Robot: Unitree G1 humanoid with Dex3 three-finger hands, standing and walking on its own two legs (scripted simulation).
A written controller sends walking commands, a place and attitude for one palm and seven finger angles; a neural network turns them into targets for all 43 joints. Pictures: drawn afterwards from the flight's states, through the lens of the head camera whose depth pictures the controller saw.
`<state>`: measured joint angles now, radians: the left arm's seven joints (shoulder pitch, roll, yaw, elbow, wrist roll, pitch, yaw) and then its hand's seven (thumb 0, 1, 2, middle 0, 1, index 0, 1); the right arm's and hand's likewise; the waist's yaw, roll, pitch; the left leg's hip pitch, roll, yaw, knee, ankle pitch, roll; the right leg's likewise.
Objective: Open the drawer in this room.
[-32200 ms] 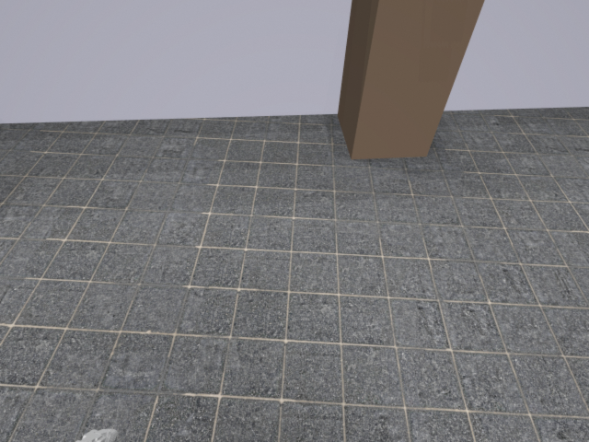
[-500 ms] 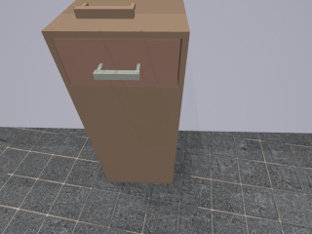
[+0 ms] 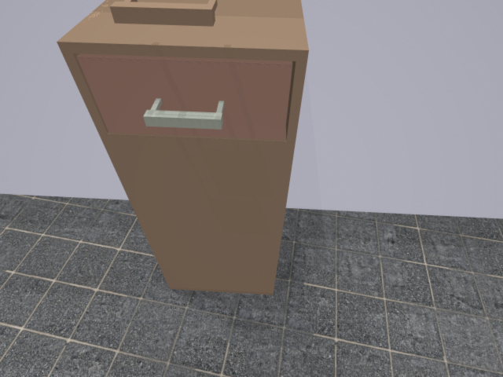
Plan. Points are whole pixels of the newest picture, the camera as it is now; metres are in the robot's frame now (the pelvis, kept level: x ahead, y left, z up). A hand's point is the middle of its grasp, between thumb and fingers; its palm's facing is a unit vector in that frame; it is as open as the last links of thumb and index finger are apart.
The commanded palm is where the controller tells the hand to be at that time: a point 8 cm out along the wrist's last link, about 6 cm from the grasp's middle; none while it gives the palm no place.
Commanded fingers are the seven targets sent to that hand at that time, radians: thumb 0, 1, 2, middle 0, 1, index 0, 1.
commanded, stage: raise the hand with hooked fingers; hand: left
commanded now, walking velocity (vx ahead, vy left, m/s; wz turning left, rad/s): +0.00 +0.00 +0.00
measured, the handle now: (186, 112) +0.54 +0.17 +0.14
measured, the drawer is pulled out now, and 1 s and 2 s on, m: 0.00 0.00 0.00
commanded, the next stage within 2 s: move the hooked fingers above the handle in 1.84 s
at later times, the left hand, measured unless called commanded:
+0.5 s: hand (113, 339) +0.17 +0.22 -0.01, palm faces +0.07 -0.08 -0.99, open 9.3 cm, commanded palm +0.16 +0.22 +0.06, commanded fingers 0.00 0.22 0.61 -0.25 -0.74 -0.25 -0.74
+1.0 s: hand (89, 240) +0.26 +0.25 +0.11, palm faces +0.14 -0.08 -0.99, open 12.3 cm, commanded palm +0.23 +0.25 +0.18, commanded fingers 0.00 -0.36 0.36 -0.29 -1.11 -0.29 -1.11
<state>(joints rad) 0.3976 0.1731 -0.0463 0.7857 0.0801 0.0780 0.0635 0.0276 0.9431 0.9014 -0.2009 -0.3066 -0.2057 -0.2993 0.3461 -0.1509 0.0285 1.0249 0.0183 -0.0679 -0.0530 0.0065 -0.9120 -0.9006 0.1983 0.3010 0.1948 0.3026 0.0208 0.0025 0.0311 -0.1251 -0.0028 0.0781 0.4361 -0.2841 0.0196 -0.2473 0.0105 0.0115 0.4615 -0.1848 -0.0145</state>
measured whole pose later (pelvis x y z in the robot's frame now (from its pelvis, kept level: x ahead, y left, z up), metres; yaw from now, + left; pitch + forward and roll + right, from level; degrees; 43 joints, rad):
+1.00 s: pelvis +0.01 +0.01 +0.00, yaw +2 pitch -1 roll +0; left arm 0.15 0.50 -0.01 -0.23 0.90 0.03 0.08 0.00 -0.14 0.46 -0.29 -0.97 -0.30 -0.97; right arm 0.14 -0.29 -0.02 0.64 -0.01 0.12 0.00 0.01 -0.91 -0.90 0.20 0.30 0.19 0.30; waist 0.09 0.09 0.01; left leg -0.13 -0.02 0.04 0.44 -0.30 0.03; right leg -0.24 -0.01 -0.02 0.47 -0.22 0.00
